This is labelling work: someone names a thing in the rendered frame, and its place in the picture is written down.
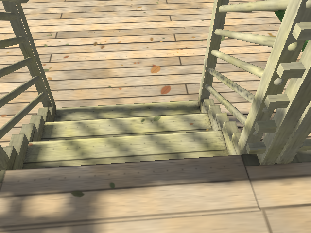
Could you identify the stairs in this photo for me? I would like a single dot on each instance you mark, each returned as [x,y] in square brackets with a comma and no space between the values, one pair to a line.
[105,134]

